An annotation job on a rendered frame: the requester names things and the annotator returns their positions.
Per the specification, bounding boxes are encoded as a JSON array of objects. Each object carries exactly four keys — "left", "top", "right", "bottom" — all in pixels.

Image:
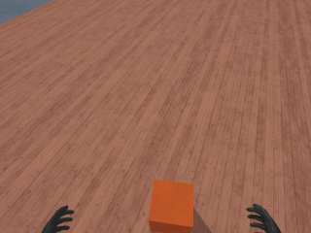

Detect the left robot hand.
[{"left": 41, "top": 205, "right": 74, "bottom": 233}]

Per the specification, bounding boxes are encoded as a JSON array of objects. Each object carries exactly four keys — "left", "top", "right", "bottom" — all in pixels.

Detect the carton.
[{"left": 149, "top": 180, "right": 193, "bottom": 233}]

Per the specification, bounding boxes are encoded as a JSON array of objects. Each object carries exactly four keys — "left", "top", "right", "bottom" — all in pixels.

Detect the right robot hand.
[{"left": 246, "top": 203, "right": 282, "bottom": 233}]

